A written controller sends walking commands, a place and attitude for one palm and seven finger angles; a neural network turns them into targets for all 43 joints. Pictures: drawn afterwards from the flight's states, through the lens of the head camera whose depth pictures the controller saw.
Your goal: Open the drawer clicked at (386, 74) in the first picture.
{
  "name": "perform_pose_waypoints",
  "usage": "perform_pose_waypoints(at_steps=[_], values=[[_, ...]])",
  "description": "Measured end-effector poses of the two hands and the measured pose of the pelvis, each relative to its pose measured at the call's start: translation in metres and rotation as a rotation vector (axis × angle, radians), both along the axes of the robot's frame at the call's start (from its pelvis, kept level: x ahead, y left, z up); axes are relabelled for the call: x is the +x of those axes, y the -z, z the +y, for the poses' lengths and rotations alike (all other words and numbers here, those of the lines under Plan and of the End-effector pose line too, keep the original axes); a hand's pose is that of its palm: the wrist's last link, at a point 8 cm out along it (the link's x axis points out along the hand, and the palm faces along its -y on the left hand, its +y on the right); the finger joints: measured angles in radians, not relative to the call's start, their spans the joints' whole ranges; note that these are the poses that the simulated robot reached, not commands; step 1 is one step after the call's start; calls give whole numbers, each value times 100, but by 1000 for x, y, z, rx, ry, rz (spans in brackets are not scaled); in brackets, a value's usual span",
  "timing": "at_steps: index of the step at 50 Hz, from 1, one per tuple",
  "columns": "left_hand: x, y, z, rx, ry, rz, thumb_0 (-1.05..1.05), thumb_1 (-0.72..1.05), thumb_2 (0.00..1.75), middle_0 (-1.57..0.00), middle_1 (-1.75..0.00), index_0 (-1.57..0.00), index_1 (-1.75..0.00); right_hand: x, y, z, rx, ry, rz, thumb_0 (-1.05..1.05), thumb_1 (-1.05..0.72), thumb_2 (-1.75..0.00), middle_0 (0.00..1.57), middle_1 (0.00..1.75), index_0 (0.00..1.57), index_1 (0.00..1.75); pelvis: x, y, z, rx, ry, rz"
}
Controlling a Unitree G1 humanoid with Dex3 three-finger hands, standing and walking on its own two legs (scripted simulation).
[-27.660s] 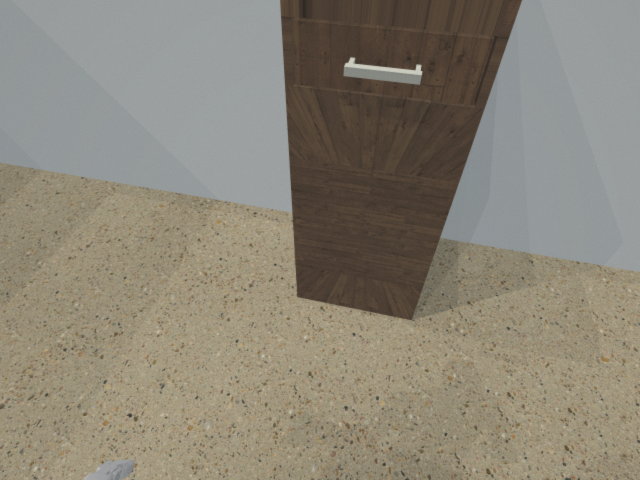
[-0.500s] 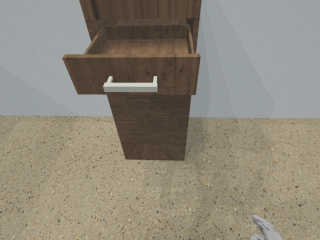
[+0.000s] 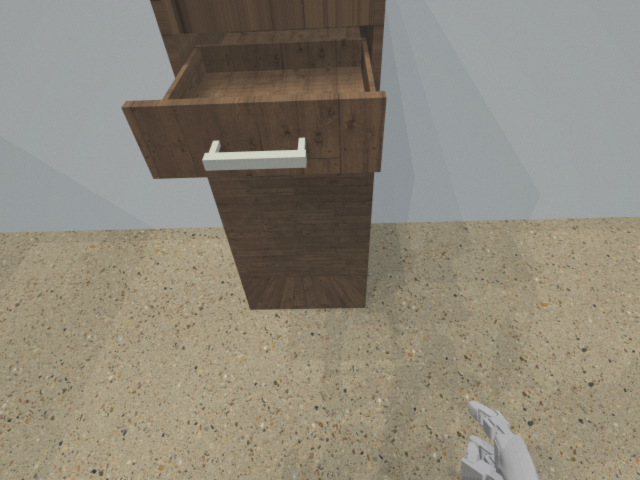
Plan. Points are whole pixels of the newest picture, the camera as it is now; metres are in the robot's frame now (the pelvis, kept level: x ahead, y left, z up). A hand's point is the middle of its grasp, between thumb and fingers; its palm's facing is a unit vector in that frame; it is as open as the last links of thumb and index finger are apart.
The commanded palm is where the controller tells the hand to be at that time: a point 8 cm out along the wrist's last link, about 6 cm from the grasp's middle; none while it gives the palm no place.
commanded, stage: stop stepping back and stand still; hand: left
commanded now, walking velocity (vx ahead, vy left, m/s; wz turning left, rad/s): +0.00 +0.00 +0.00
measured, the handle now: (257, 152) +0.54 +0.12 +0.14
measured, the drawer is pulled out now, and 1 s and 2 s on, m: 0.29 0.29 0.29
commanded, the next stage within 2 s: let the arm hang, fingers relaxed in 0.22 s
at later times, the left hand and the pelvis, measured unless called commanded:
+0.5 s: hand (108, 417) +0.19 +0.26 +0.02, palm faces +0.16 -0.83 -0.53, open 7.4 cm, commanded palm none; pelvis -0.05 +0.01 -0.01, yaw -1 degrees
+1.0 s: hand out of the picture -0.18 +0.16 -0.16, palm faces +0.09 -0.96 -0.25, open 7.3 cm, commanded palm none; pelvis -0.10 -0.03 +0.00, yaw +3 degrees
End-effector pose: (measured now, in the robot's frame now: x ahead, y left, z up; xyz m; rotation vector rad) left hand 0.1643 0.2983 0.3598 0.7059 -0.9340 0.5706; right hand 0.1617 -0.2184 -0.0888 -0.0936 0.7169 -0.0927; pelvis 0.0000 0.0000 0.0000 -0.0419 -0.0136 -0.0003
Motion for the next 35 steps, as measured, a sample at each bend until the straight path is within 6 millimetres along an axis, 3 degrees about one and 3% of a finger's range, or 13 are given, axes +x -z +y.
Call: perform_pose_waypoints(at_steps=[5, 7, 10, 16, 18, 20, 22, 24, 27, 30, 31, 35], values=[[7, 62, -29, -62, 165, 269, 1, 89, 90, -20, -30, -20, -30, -30, -5, -25, -76, 78, 26, 1, -90, -90, 21, 30, 20, 30, -7, 0, 6, 1, 8, 1], [-1, 75, -39, -38, 218, 323, 1, 88, 90, -21, -30, -21, -30, -43, -10, -30, -122, 93, 55, 1, -90, -90, 20, 30, 20, 30, -10, -1, 6, 15, 13, 2], [-20, 65, -45, 84, 221, 290, 2, 88, 90, -22, -31, -22, -30, -57, -15, -34, -176, 90, 86, 1, -90, -90, 20, 30, 20, 30, -15, -1, 4, 31, 19, 14], [-58, 11, -47, 284, 131, -8, 1, 87, 90, -22, -31, -22, -30, -62, -4, -26, -160, 36, 106, 1, -90, -90, 20, 30, 20, 30, -24, -1, 2, 25, 4, 5], [-40, 22, -31, 179, 143, 60, 1, 88, 90, -21, -31, -21, -30, -57, 7, -24, -116, 7, 76, 1, -90, -90, 20, 30, 20, 30, -27, 3, 4, 22, -14, 11], [-3, 75, -5, -44, 99, 355, 0, 89, 90, -20, -30, -20, -30, -54, 22, -25, -76, 1, 66, 1, -90, -90, 20, 30, 20, 30, -32, 6, 9, 30, -16, 3], [20, 160, 13, -259, 13, 730, 0, 90, 90, -19, -30, -19, -30, -54, 35, -29, -43, 20, 58, 1, -90, -90, 20, 30, 20, 30, -39, 10, 11, 49, -8, -5], [13, 257, 11, -418, -65, 1105, 0, 91, 90, -19, -30, -19, -29, -61, 45, -32, -18, 42, 63, 1, -90, -90, 21, 30, 20, 30, -47, 14, 9, 69, 6, -19], [-47, 386, -24, -612, -107, 1573, 1, 91, 90, -19, -30, -19, -29, -91, 54, -38, -15, 56, 144, 1, -90, -90, 20, 30, 20, 30, -58, 16, 0, 81, 11, -38], [-133, 475, -79, -842, -95, 1911, 2, 91, 90, -19, -30, -19, -29, -142, 57, -43, -60, 46, 336, 1, -90, -90, 20, 30, 20, 30, -68, 14, -10, 82, 1, -43], [-161, 492, -92, -935, -117, 1968, 1, 93, 90, -20, -30, -19, -29, -162, 56, -46, -78, 47, 409, 1, -90, -90, 20, 30, 20, 30, -72, 13, -13, 76, -7, -41], [-244, 520, -89, -1102, -251, 2091, -2, 105, 90, -21, -30, -21, -30, -242, 50, -50, -135, 61, 685, 1, -91, -90, 20, 30, 20, 30, -83, 12, -20, 33, -56, -17]])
